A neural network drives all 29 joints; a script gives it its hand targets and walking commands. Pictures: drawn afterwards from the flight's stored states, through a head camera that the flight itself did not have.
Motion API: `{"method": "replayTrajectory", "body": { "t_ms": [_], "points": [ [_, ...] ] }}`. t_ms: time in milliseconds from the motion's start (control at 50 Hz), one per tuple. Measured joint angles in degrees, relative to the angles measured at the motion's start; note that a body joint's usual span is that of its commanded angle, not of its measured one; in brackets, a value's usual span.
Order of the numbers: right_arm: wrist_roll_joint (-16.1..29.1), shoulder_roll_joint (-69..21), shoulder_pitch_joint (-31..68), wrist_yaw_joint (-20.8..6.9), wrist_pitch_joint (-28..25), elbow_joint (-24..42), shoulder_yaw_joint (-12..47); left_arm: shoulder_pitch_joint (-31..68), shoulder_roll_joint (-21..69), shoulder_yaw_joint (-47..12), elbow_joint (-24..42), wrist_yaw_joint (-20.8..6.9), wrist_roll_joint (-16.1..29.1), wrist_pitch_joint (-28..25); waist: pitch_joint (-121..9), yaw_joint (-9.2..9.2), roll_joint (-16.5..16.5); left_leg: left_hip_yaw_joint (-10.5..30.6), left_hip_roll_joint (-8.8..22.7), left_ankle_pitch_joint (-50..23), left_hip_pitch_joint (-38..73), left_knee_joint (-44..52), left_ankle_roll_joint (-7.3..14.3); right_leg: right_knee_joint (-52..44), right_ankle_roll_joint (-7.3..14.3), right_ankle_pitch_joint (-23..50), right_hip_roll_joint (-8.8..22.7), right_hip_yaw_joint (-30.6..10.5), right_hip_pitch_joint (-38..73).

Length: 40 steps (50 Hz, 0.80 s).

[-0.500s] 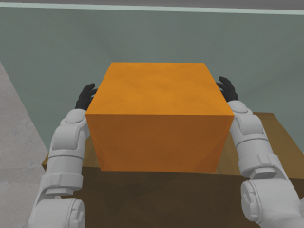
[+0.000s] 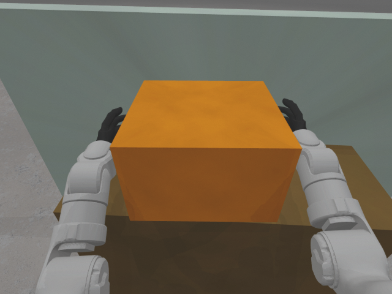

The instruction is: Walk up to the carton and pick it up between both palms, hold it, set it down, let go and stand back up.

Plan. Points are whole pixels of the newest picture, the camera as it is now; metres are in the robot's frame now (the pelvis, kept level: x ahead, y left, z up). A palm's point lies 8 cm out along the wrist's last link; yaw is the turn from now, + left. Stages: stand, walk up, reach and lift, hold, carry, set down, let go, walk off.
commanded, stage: hold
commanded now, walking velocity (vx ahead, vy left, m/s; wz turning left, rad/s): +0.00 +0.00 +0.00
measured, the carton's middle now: (203, 143) +0.39 +0.00 +0.16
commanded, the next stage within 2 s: set down in 2.00 s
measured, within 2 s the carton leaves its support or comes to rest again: neither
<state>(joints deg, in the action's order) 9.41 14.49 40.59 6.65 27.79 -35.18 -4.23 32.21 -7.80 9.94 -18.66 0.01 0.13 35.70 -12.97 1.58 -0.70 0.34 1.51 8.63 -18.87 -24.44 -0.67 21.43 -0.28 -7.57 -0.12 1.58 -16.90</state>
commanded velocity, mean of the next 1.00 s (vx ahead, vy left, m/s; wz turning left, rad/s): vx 0.00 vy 0.00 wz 0.00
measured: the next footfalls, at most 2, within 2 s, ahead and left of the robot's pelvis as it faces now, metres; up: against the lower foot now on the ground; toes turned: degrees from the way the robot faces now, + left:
none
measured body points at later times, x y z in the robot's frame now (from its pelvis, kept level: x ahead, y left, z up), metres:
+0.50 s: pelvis +0.00 +0.00 +0.00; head -0.06 +0.00 +0.45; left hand +0.36 +0.20 +0.18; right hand +0.40 -0.19 +0.19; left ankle +0.04 +0.12 -0.74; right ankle +0.04 -0.12 -0.74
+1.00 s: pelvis +0.00 +0.00 +0.00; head -0.06 +0.00 +0.45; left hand +0.36 +0.20 +0.18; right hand +0.40 -0.19 +0.19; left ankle +0.04 +0.12 -0.74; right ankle +0.04 -0.12 -0.74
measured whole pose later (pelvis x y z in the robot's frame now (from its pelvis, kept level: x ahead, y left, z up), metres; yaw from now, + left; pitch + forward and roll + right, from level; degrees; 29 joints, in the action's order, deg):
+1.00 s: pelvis +0.00 +0.00 +0.00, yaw +0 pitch +3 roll -1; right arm 9.4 14.5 40.6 6.6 27.9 -35.0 -4.2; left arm 32.2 -7.8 10.0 -18.7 0.0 0.1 35.7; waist -13.0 1.6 -0.7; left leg 0.4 1.5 8.6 -18.9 -24.4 -0.7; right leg 21.4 -0.3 -7.6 -0.2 1.6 -16.9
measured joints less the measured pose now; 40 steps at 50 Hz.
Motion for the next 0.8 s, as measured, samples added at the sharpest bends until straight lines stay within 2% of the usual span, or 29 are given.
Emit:
{"method": "replayTrajectory", "body": {
  "t_ms": [800],
  "points": [
    [0.0, -0.02, 0.01, -0.01, 0.07, 0.12, 0.0, 0.0, 0.0, 0.05, 0.0, 0.01, -0.01, 0.0, 0.0, -0.03, 0.0, 0.06, 0.0, 0.0, 0.0, 0.0, 0.0, 0.0, 0.0, -0.01, -0.02, 0.0, 0.02]
  ]
}}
